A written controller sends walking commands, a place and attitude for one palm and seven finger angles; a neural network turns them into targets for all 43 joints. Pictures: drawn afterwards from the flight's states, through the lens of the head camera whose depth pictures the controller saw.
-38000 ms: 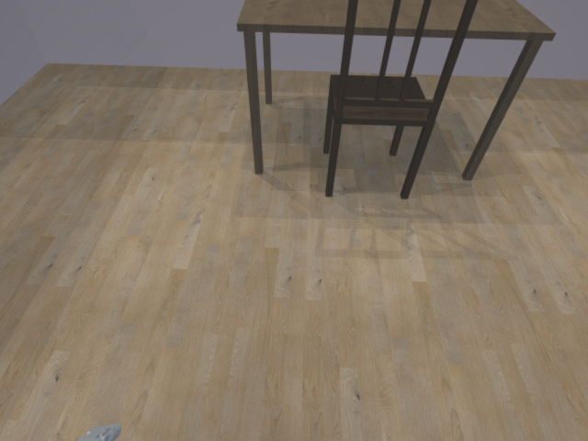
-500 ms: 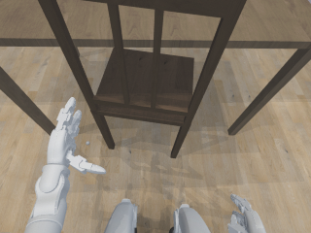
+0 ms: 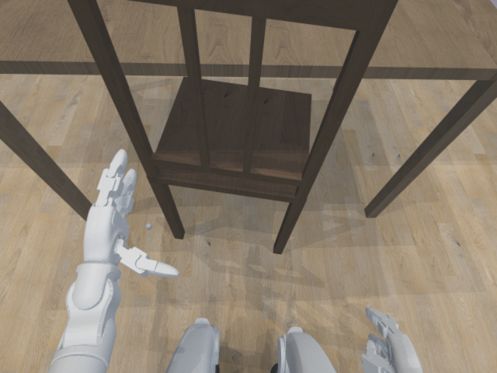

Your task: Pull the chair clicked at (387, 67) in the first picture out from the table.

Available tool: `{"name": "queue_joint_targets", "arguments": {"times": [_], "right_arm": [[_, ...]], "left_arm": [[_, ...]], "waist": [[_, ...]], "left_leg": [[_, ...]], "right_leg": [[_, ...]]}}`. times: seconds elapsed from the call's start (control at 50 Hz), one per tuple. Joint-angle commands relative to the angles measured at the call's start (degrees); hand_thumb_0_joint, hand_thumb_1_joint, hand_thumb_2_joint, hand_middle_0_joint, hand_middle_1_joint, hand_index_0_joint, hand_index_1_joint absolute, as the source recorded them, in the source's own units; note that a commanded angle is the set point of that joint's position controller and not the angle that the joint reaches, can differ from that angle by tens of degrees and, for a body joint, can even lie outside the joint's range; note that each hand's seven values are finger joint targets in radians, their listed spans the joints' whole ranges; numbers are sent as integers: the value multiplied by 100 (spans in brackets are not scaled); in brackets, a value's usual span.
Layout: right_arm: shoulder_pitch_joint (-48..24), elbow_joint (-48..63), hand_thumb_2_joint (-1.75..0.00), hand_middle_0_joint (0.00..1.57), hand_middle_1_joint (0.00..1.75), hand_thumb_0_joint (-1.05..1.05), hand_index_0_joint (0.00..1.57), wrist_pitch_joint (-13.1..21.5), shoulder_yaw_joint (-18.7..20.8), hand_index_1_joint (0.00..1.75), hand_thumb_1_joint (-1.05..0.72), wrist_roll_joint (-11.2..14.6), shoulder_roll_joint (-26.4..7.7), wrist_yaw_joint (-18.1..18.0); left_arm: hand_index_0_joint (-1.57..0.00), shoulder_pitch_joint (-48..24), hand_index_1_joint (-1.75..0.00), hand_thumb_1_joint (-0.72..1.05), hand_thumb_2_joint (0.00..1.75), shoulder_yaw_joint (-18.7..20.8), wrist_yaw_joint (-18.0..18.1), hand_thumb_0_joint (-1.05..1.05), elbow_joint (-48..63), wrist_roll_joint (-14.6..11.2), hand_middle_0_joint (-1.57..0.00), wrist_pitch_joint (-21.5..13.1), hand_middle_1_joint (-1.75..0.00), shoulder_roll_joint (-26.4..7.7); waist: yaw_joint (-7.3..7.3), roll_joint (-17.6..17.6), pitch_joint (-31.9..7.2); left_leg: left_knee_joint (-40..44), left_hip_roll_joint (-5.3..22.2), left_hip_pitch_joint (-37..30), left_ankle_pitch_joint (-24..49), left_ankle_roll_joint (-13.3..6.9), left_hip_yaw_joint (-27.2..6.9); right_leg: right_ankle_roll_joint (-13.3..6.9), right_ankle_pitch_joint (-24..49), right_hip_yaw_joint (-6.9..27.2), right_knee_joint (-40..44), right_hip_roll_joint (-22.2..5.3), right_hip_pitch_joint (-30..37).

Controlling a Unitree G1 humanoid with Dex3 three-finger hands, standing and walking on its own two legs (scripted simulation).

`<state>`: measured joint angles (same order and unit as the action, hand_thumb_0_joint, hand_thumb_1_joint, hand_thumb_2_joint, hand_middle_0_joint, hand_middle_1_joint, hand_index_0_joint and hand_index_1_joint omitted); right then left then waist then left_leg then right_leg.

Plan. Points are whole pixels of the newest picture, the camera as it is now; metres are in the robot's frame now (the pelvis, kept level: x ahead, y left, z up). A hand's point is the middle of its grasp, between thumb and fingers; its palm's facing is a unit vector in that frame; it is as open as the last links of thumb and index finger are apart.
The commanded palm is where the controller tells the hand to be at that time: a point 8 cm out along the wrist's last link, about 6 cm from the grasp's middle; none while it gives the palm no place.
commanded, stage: aim the fingers beside a spindle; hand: left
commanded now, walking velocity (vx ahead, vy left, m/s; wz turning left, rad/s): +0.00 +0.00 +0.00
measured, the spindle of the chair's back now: (198, 106) +0.55 +0.11 +0.05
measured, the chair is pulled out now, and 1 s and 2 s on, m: -0.05 -0.05 -0.05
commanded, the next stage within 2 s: none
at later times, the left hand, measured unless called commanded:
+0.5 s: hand (154, 225) +0.34 +0.16 +0.01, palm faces +0.01 -1.00 -0.02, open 16.9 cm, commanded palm +0.31 +0.22 +0.02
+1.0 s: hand (147, 221) +0.33 +0.17 +0.03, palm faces +0.07 -1.00 -0.05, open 16.9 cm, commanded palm +0.31 +0.23 +0.02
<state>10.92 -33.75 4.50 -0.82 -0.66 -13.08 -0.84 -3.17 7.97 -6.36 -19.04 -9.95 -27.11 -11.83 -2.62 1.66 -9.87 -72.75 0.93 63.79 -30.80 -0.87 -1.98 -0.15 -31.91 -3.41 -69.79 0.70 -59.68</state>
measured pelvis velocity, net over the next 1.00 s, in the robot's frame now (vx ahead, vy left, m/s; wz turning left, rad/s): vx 0.00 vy -0.01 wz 0.00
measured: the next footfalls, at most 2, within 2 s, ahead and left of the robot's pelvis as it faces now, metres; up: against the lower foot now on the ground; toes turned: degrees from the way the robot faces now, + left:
none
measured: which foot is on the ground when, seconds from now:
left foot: down 0.00-1.00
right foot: down 0.00-1.00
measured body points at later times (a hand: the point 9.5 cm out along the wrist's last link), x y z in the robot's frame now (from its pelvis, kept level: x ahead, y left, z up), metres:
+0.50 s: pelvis +0.00 +0.00 +0.00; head +0.11 +0.01 +0.44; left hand +0.33 +0.22 +0.02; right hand +0.15 -0.25 -0.11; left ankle +0.03 +0.11 -0.63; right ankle +0.01 -0.12 -0.63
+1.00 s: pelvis +0.00 -0.01 +0.00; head +0.11 +0.01 +0.44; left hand +0.33 +0.22 +0.03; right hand +0.16 -0.25 -0.10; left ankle +0.03 +0.10 -0.63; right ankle +0.01 -0.12 -0.63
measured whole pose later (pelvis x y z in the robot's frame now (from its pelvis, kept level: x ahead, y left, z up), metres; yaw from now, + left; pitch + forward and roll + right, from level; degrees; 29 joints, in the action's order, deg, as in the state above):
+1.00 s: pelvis +0.00 -0.01 +0.00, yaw +0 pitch +22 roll -3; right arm 10.5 -32.9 3.9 -0.7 -0.7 -12.8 -0.8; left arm -3.8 10.4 -5.0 -19.2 -9.4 -27.1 -12.5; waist -3.1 1.4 -9.7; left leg -72.9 1.4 63.8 -30.8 -0.2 -2.0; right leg -0.8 -32.1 -3.3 -70.5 1.2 -60.2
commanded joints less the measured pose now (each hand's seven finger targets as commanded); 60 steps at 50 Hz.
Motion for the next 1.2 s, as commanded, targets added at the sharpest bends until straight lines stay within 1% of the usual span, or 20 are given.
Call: {"name": "queue_joint_targets", "arguments": {"times": [0.0, 0.1, 0.16, 0.2, 0.28, 0.32, 0.38, 0.42, 0.5, 0.54, 0.6, 0.7, 0.78, 0.8, 0.88, 0.94, 0.98, 1.08, 1.12, 1.18], "right_arm": [[106, 706, -90, 20, 30, 0, 20, 175, 287, 30, -90, 37, -841, -4], [92, 871, -90, 20, 30, 0, 20, 112, 316, 30, -90, 80, -841, 9], [64, 872, -90, 20, 30, 0, 20, 148, 311, 30, -90, 82, -812, -34], [86, 785, -90, 20, 30, 0, 20, 185, 298, 30, -90, 73, -823, -68], [130, 682, -90, 20, 30, 0, 20, 269, 304, 30, -90, 47, -834, -78], [141, 626, -90, 20, 30, 0, 20, 249, 314, 30, -90, 62, -873, -64], [161, 685, -90, 20, 30, 0, 20, 209, 331, 30, -90, 72, -891, -51], [158, 742, -90, 20, 30, 0, 20, 178, 346, 30, -90, 73, -883, -38], [115, 876, -90, 20, 30, 0, 20, 166, 330, 30, -90, 53, -783, -21], [121, 848, -90, 20, 30, 0, 20, 175, 314, 30, -90, 47, -751, -21], [112, 786, -90, 20, 30, 0, 20, 207, 301, 30, -90, 46, -755, 4], [155, 675, -90, 20, 30, 0, 20, 220, 339, 30, -90, 102, -883, -15], [131, 742, -90, 20, 30, 0, 20, 231, 352, 30, -90, 95, -913, -73], [91, 760, -90, 20, 30, 0, 20, 248, 352, 30, -90, 78, -873, -84], [129, 770, -90, 20, 30, 0, 20, 225, 313, 30, -90, 9, -806, -94], [68, 757, -90, 20, 30, 0, 20, 176, 274, 30, -90, 9, -735, -18], [108, 771, -90, 20, 30, 0, 20, 140, 283, 30, -90, 41, -779, 25], [136, 776, -90, 20, 30, 0, 20, 152, 289, 30, -90, 142, -903, -6], [153, 772, -90, 20, 30, 0, 20, 190, 364, 30, -90, 129, -943, -75], [170, 778, -90, 20, 30, 0, 20, 279, 366, 30, -90, 68, -870, -124]], "left_arm": [[-6, -994, -8, -50, 30, 412, 43, 0, 588, 1, -6, -217, -8, -748], [-6, -745, -8, -50, 30, 572, -114, 0, 820, -164, -6, -140, -8, -860], [-6, -1058, -8, -50, 30, 566, -130, 0, 1242, -209, -6, -309, -8, -953], [-6, -1264, -8, -50, 30, 626, -100, 0, 1313, -206, -6, -401, -8, -1063], [-6, -1277, -8, -50, 30, 253, -125, 0, 1227, -173, -6, -417, -8, -713], [-6, -1093, -8, -50, 30, 210, -188, 0, 745, -177, -6, -278, -8, -620], [-6, -1022, -8, -50, 30, 208, -236, 0, 497, -114, -6, -135, -8, -613], [-6, -933, -8, -50, 30, 525, -193, 0, 648, -156, -6, -110, -8, -868], [-6, -857, -8, -50, 30, 834, 0, 0, 1335, -173, -6, -309, -8, -1151], [-6, -827, -8, -50, 30, 948, 92, 0, 1462, -171, -6, -421, -8, -1241], [-6, -757, -8, -50, 30, 551, 67, 0, 1338, -121, -6, -454, -8, -878], [-6, -732, -8, -50, 30, -6, -324, 0, 620, -188, -6, -187, -8, -372], [-6, -1192, -8, -50, 30, 141, -316, 0, 872, -172, -6, -199, -8, -629], [-6, -1372, -8, -50, 30, 163, -243, 0, 1155, -146, -6, -267, -8, -677], [-6, -1227, -8, -50, 30, 1076, 211, 0, 1551, -106, -6, -505, -8, -1498], [-6, -939, -8, -50, 30, 947, 291, 0, 1199, -40, -6, -480, -8, -1213], [-6, -665, -8, -50, 30, 761, 153, 0, 759, -49, -6, -323, -8, -992], [-6, -1255, -8, -50, 30, -266, -464, 0, 275, -187, -6, 13, -8, -175], [-6, -1451, -8, -50, 30, 47, -473, 0, 653, -249, -6, -62, -8, -560], [-6, -1520, -8, -50, 30, 458, -173, 0, 1619, -252, -6, -378, -8, -1030]], "waist": [[-47, 221, -1763], [80, 179, -2168], [12, 180, -2267], [-55, 285, -2157], [-161, 393, -2074], [-187, 97, -1811], [-102, 112, -1802], [31, 62, -2032], [165, 237, -2457], [159, 307, -2404], [-2, 397, -2121], [-250, -86, -1660], [-150, 124, -1772], [-103, 315, -1985], [166, 370, -2434], [119, 396, -2186], [38, 187, -2016], [-322, -12, -1546], [-202, 9, -1930], [1, 413, -2562]], "left_leg": [[1011, -61, -1590, 1401, 29, -101], [971, -74, -1649, 1640, 8, 3], [939, -68, -1696, 1690, -15, 9], [926, -43, -1767, 1735, -13, -42], [925, -31, -1927, 1796, -3, -109], [938, -37, -1691, 1506, -1, -92], [947, -51, -1578, 1473, -3, -88], [934, -63, -1556, 1640, -3, -34], [943, -68, -1793, 2042, 4, 16], [938, -62, -1803, 2101, 12, 25], [940, -53, -1841, 2036, 12, 0], [894, -48, -1506, 1463, -21, -35], [928, -48, -1607, 1375, -17, -101], [920, -55, -1773, 1519, -18, -81], [902, -73, -1837, 1914, -2, -44], [922, -82, -1703, 1853, 25, 8], [946, -83, -1521, 1649, 5, 11], [923, -70, -1339, 1074, -43, -35], [891, -54, -1533, 1228, -44, -48], [912, -30, -2138, 2061, -17, -76]], "right_leg": [[-142, 1166, -11, 895, 122, 658], [-136, 1507, 77, 949, 117, 1079], [-107, 1569, 128, 968, 126, 1165], [-115, 1537, 100, 948, 133, 984], [-130, 1475, 35, 926, 129, 748], [-111, 1299, 20, 995, 120, 703], [-139, 1277, 24, 938, 113, 702], [-132, 1510, 72, 913, 99, 969], [-121, 1879, 125, 859, 101, 1305], [-117, 1954, 139, 856, 115, 1335], [-118, 1847, 84, 895, 126, 1089], [-91, 1422, 50, 1026, 124, 773], [-131, 1178, 38, 958, 106, 642], [-132, 1270, 67, 940, 90, 668], [-139, 1637, 129, 850, 123, 1140], [-123, 1701, 113, 837, 115, 1128], [-122, 1573, 108, 922, 148, 1130], [-113, 1073, 84, 1099, 130, 686], [-108, 1145, 121, 1078, 99, 784], [-138, 1709, 96, 902, 101, 1009]]}}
